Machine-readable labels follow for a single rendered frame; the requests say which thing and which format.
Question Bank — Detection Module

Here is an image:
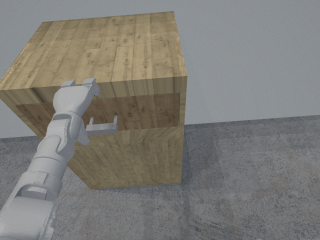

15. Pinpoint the robot left upper arm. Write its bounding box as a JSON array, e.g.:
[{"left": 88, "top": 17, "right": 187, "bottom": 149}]
[{"left": 0, "top": 196, "right": 59, "bottom": 240}]

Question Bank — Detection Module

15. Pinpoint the drawer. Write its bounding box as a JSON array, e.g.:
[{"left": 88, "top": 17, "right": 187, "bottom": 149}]
[{"left": 16, "top": 92, "right": 179, "bottom": 136}]

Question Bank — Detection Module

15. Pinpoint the left robot forearm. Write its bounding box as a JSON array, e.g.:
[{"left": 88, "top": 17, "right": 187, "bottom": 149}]
[{"left": 0, "top": 110, "right": 82, "bottom": 223}]

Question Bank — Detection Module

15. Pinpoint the left robot hand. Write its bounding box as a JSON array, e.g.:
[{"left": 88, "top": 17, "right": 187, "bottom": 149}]
[{"left": 53, "top": 78, "right": 101, "bottom": 145}]

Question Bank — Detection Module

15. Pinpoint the cabinet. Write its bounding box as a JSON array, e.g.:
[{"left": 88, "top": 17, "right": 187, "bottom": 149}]
[{"left": 0, "top": 11, "right": 188, "bottom": 189}]

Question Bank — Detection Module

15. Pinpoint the handle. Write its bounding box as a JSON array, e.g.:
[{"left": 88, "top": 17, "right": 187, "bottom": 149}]
[{"left": 86, "top": 115, "right": 118, "bottom": 136}]

